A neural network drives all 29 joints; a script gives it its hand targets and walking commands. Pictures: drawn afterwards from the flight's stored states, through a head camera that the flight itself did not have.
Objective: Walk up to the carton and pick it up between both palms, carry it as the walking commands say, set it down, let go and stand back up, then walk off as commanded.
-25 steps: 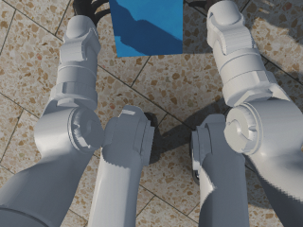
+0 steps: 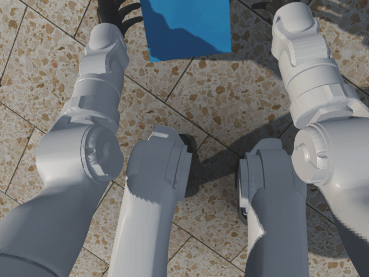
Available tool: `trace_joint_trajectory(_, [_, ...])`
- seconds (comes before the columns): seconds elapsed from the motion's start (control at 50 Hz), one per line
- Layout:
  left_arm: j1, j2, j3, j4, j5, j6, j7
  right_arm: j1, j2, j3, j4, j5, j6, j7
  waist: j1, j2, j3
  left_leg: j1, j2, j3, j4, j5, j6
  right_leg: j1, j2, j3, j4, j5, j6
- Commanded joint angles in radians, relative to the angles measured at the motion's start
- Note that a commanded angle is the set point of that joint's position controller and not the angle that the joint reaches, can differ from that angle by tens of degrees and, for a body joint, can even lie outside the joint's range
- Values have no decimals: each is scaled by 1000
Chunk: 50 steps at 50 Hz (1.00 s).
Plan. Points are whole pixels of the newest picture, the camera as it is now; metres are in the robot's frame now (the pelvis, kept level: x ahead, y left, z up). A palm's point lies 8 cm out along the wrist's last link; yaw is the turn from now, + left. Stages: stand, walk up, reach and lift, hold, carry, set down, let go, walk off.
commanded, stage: set down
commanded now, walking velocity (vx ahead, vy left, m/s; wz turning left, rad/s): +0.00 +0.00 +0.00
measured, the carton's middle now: (188, 9) +0.55 +0.09 -0.28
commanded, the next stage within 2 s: let go in 1.76 s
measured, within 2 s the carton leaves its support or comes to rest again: rests again in 0.02 s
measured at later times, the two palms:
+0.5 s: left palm (99, 21) +0.49 +0.22 -0.16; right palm out of the picture +0.55 -0.10 -0.16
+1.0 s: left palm out of the picture +0.49 +0.22 -0.01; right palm out of the picture +0.56 -0.10 -0.01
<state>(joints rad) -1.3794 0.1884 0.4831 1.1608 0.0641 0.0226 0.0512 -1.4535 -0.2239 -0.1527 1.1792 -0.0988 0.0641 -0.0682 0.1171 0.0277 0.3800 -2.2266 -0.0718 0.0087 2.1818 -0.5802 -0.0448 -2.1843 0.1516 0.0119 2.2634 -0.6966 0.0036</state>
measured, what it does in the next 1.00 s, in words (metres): rises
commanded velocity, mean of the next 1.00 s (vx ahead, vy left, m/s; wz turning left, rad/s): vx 0.00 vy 0.00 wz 0.00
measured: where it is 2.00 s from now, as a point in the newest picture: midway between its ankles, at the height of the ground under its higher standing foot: (210, 189)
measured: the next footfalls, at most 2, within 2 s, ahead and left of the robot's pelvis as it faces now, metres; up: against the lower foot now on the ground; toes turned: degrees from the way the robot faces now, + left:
none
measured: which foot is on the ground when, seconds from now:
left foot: down 0.00-1.00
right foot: down 0.00-1.00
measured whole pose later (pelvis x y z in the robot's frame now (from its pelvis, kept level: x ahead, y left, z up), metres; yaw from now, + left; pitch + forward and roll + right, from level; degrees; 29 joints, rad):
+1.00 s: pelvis +0.00 +0.01 +0.11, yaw +0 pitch +45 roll +0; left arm -1.15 0.14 0.34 0.83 -0.02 0.12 0.15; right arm -1.32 -0.26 -0.18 1.01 -0.02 0.15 -0.09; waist 0.11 -0.02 0.04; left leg -2.08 -0.07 -0.02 1.79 -0.48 -0.01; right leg -2.03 0.09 0.01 1.85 -0.60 0.00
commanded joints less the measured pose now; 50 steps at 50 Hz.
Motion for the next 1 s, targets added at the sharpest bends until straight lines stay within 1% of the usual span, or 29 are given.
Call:
trace_joint_trajectory(0.0, [-176, 74, -84, -35, -66, -27, -1, -299, -99, 69, -98, 78, -22, -9, 37, -171, -869, 352, 3, -10, -91, 410, -5, 297, -73, 61, -213, 429, 19])
trace_joint_trajectory(0.04, [-202, 98, -115, -48, -98, -40, 9, -317, -95, 110, -86, 126, -20, -4, 57, -167, -887, 362, 15, -9, -88, 424, 2, 300, -78, 69, -208, 434, 18])
trace_joint_trajectory(0.1, [-214, 131, -132, -42, -115, -49, 21, -334, -94, 150, -59, 178, -16, 8, 89, -164, -893, 373, 28, -11, -91, 425, 13, 291, -82, 76, -202, 414, 16])
trace_joint_trajectory(0.14, [-215, 136, -143, -39, -121, -49, 24, -340, -104, 156, -44, 196, -14, 14, 90, -156, -888, 384, 33, -15, -95, 412, 17, 276, -82, 75, -199, 387, 13])
trace_joint_trajectory(0.2, [-212, 158, -142, -43, -124, -49, 30, -340, -142, 142, -30, 196, -15, 13, 84, -143, -884, 402, 35, -19, -102, 401, 17, 268, -85, 70, -196, 359, 11])
trace_joint_trajectory(0.28, [-210, 167, -149, -83, -141, -46, 43, -340, -166, 131, -58, 186, -18, -2, 67, -133, -977, 484, 25, -14, -115, 430, 15, 309, -84, 51, -200, 359, 9])
trace_joint_trajectory(0.36, [-193, 167, -154, -128, -162, -33, 60, -334, -170, 128, -116, 179, -13, -24, 57, -144, -1101, 566, 11, 1, -138, 450, 13, 378, -81, 30, -220, 353, 11])
trace_joint_trajectory(0.48, [-163, 165, -166, -225, -190, -3, 88, -324, -163, 122, -240, 178, 13, -51, 59, -181, -1330, 668, -4, 33, -194, 448, 12, 505, -72, 2, -270, 337, 13])
trace_joint_trajectory(0.56, [-141, 159, -184, -293, -195, 22, 104, -309, -156, 108, -290, 178, 38, -59, 57, -170, -1427, 723, -10, 51, -252, 417, 7, 560, -60, -15, -325, 307, 11])
trace_joint_trajectory(0.62, [-127, 145, -190, -326, -187, 38, 109, -287, -156, 85, -278, 168, 51, -57, 47, -141, -1417, 725, -13, 55, -300, 384, -2, 555, -52, -24, -369, 283, 6])
trace_joint_trajectory(0.7, [-104, 112, -188, -347, -161, 52, 106, -244, -149, 44, -233, 138, 57, -48, 28, -101, -1367, 722, -17, 54, -362, 362, -14, 527, -44, -33, -429, 270, 0])
trace_joint_trajectory(0.76, [-77, 87, -176, -355, -134, 60, 101, -210, -135, 15, -208, 114, 58, -38, 24, -85, -1341, 728, -17, 52, -406, 362, -22, 518, -39, -36, -473, 271, -1])
trace_joint_trajectory(0.86, [-21, 61, -149, -392, -96, 71, 96, -168, -120, -22, -227, 83, 59, -29, 26, -85, -1377, 776, -21, 54, -472, 401, -29, 564, -32, -40, -539, 306, 5])
trace_joint_trajectory(0.98, [56, 49, -135, -464, -83, 90, 94, -116, -113, -32, -302, 77, 69, -24, 33, -116, -1459, 857, -26, 55, -558, 465, -29, 669, -25, -43, -625, 365, 15])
